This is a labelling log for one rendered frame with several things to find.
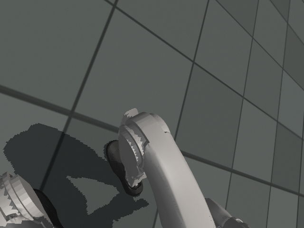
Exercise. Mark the right robot hand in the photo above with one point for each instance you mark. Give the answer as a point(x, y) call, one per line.
point(219, 214)

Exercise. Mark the right robot foot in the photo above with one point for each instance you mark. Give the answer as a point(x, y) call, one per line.
point(113, 156)

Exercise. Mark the left robot foot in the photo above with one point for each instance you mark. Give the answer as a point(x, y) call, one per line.
point(49, 208)

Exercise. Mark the right robot arm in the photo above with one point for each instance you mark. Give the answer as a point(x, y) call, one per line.
point(235, 222)

